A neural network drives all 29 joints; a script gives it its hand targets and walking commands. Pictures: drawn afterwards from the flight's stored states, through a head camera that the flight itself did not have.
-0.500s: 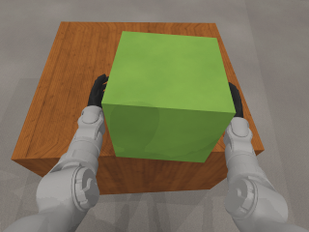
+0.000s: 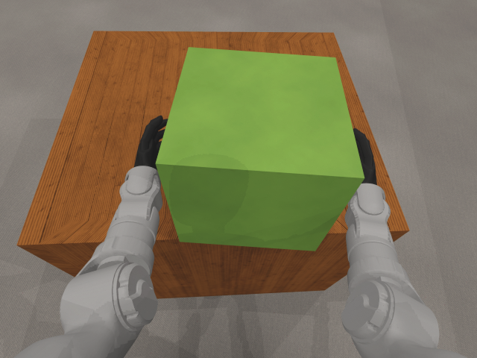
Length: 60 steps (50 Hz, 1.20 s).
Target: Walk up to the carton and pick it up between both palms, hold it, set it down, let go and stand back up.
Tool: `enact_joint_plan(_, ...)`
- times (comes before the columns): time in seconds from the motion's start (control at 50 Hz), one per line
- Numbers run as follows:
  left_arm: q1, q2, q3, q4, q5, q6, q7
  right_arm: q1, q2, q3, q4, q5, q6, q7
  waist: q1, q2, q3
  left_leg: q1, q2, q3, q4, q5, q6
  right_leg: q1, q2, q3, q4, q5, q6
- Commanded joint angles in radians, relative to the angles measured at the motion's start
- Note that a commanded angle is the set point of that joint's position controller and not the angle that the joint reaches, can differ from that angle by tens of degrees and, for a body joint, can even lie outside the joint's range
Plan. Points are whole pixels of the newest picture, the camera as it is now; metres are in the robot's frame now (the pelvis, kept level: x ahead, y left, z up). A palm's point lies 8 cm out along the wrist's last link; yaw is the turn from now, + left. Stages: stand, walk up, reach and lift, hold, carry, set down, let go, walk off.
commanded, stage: set down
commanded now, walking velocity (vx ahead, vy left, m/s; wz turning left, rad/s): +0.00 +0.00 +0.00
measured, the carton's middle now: (254, 153) +0.48 -0.03 +0.00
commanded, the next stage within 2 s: none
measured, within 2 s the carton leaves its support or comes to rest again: neither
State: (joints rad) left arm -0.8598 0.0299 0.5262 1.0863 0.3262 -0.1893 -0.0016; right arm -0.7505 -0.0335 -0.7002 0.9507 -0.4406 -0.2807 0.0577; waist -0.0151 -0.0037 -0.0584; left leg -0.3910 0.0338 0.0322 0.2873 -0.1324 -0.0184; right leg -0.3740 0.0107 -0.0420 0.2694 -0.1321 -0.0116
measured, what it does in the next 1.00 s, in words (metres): stands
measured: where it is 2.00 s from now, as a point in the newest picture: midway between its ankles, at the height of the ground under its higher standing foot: outside the picture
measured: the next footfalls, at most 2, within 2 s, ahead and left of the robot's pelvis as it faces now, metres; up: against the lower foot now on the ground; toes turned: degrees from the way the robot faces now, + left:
none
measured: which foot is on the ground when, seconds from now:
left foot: down 0.00-1.00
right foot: down 0.00-1.00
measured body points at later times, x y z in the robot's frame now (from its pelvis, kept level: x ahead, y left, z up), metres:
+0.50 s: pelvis +0.00 +0.00 +0.00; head +0.09 +0.00 +0.44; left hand +0.44 +0.16 +0.04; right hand +0.42 -0.21 +0.04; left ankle -0.01 +0.13 -0.75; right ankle -0.02 -0.11 -0.75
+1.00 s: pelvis -0.01 +0.00 -0.02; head +0.08 +0.01 +0.42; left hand +0.46 +0.16 +0.03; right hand +0.44 -0.22 +0.03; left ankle -0.01 +0.13 -0.75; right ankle -0.02 -0.11 -0.75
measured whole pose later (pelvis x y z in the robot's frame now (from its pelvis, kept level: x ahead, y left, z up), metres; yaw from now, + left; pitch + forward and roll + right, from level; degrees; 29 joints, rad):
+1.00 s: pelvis -0.01 +0.00 -0.02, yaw -3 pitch +25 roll -1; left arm -1.11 0.23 -0.02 1.59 -0.21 -0.33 0.10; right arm -0.99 -0.25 -0.03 1.43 0.24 -0.27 -0.03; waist -0.01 0.00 -0.26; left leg -0.75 0.07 0.05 0.53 -0.21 -0.03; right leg -0.73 0.04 -0.02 0.46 -0.17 -0.02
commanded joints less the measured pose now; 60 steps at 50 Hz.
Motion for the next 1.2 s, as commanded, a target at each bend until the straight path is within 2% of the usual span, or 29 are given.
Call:
enact_joint_plan(0.0, -0.461, -0.439, -0.208, -0.025, 0.045, -0.021, -0.078, -0.497, 0.422, 0.257, 0.009, -0.068, -0.027, 0.127, -0.015, -0.016, -0.526, 0.299, -0.004, 0.064, 0.045, 0.273, -0.004, 0.162, -0.006, -0.080, 0.036, 0.338, 0.061)
enact_joint_plan(0.28, -0.423, -0.420, -0.177, -0.030, 0.070, -0.017, -0.079, -0.452, 0.415, 0.246, 0.004, -0.080, -0.007, 0.130, -0.012, -0.022, -0.479, 0.300, -0.006, 0.064, 0.040, 0.253, 0.005, 0.140, -0.005, -0.077, 0.031, 0.301, 0.060)
enact_joint_plan(0.42, -0.414, -0.384, -0.163, -0.031, 0.070, -0.022, -0.074, -0.434, 0.387, 0.238, 0.002, -0.076, 0.004, 0.122, -0.021, -0.025, -0.464, 0.288, -0.010, 0.063, 0.042, 0.237, 0.006, 0.127, -0.004, -0.074, 0.028, 0.282, 0.059)
enact_joint_plan(0.5, -0.410, -0.324, -0.146, -0.035, 0.067, -0.026, -0.058, -0.424, 0.335, 0.235, 0.010, -0.056, 0.013, 0.111, -0.013, -0.022, -0.465, 0.286, -0.011, 0.063, 0.046, 0.233, 0.009, 0.114, -0.004, -0.067, 0.031, 0.269, 0.059)
enact_joint_plan(0.56, -0.421, -0.209, -0.138, -0.041, 0.044, -0.036, -0.025, -0.419, 0.222, 0.227, 0.022, -0.022, 0.019, 0.085, -0.018, -0.024, -0.487, 0.283, -0.009, 0.060, 0.054, 0.231, 0.007, 0.093, -0.003, -0.062, 0.032, 0.253, 0.060)
enact_joint_plan(0.62, -0.439, -0.033, -0.173, -0.043, -0.017, -0.052, 0.035, -0.418, 0.035, 0.253, 0.056, 0.076, 0.019, 0.034, -0.014, -0.002, -0.545, 0.291, -0.007, 0.056, 0.080, 0.261, -0.003, 0.043, 0.005, -0.051, 0.039, 0.236, 0.052)
enact_joint_plan(0.68, -0.480, 0.117, -0.290, 0.007, -0.159, -0.067, 0.101, -0.459, -0.140, 0.352, 0.114, 0.249, 0.028, -0.026, -0.010, 0.015, -0.608, 0.258, 0.001, 0.051, 0.116, 0.271, -0.010, -0.009, 0.021, -0.035, 0.057, 0.227, 0.040)
enact_joint_plan(0.72, -0.526, 0.156, -0.370, 0.070, -0.264, -0.077, 0.121, -0.508, -0.178, 0.437, 0.156, 0.371, 0.037, -0.047, -0.002, 0.023, -0.659, 0.212, 0.003, 0.040, 0.150, 0.278, -0.014, -0.042, 0.024, -0.022, 0.082, 0.225, 0.033)
enact_joint_plan(0.78, -0.603, 0.227, -0.449, 0.164, -0.400, -0.117, 0.131, -0.600, -0.239, 0.543, 0.185, 0.508, 0.023, -0.067, 0.013, 0.025, -0.791, 0.156, 0.002, 0.026, 0.202, 0.296, -0.022, -0.067, 0.021, -0.010, 0.129, 0.258, 0.031)
enact_joint_plan(0.86, -0.689, 0.314, -0.535, 0.289, -0.527, -0.186, 0.123, -0.692, -0.353, 0.637, 0.270, 0.646, -0.025, -0.084, 0.014, 0.037, -0.938, 0.124, 0.006, 0.025, 0.294, 0.364, -0.049, -0.107, 0.030, -0.012, 0.202, 0.348, 0.032)
enact_joint_plan(0.94, -0.693, 0.368, -0.587, 0.422, -0.585, -0.222, 0.094, -0.729, -0.448, 0.722, 0.378, 0.759, -0.066, -0.090, 0.024, 0.022, -0.953, 0.067, 0.003, 0.020, 0.346, 0.401, -0.060, -0.107, 0.035, -0.012, 0.271, 0.464, 0.047)
enact_joint_plan(1.0, -0.699, 0.384, -0.632, 0.469, -0.626, -0.223, 0.074, -0.750, -0.499, 0.771, 0.431, 0.829, -0.080, -0.077, 0.018, 0.003, -0.931, 0.021, -0.004, 0.021, 0.359, 0.399, -0.067, -0.123, 0.045, -0.023, 0.291, 0.480, 0.056)
enact_joint_plan(1.1, -0.722, 0.400, -0.694, 0.453, -0.691, -0.207, 0.046, -0.760, -0.551, 0.821, 0.456, 0.900, -0.079, -0.042, 0.009, -0.010, -0.904, -0.004, -0.007, 0.021, 0.372, 0.367, -0.070, -0.180, 0.055, -0.035, 0.292, 0.414, 0.058)
enact_joint_plan(1.18, -0.779, 0.418, -0.728, 0.369, -0.740, -0.193, 0.033, -0.805, -0.569, 0.847, 0.390, 0.953, -0.060, -0.014, 0.012, -0.004, -0.972, -0.038, -0.012, 0.023, 0.377, 0.331, -0.064, -0.177, 0.050, -0.032, 0.302, 0.392, 0.057)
